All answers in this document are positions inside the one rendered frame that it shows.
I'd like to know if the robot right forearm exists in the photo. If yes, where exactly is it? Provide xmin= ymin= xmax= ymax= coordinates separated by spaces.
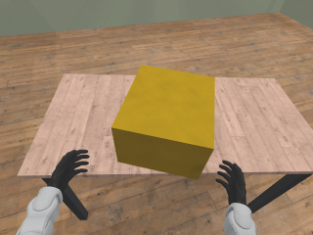
xmin=223 ymin=203 xmax=256 ymax=235

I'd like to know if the robot left forearm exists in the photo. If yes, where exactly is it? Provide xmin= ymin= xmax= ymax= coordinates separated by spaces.
xmin=16 ymin=186 xmax=63 ymax=235

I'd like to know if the table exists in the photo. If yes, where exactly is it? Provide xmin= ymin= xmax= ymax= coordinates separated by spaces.
xmin=17 ymin=73 xmax=313 ymax=220

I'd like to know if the robot right hand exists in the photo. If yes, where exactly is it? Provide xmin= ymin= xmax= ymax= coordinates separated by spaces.
xmin=215 ymin=160 xmax=246 ymax=206

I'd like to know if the carton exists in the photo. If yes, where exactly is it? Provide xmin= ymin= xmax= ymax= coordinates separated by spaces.
xmin=112 ymin=65 xmax=215 ymax=180

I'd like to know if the robot left hand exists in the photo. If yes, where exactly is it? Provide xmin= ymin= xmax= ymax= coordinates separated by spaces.
xmin=47 ymin=149 xmax=90 ymax=193

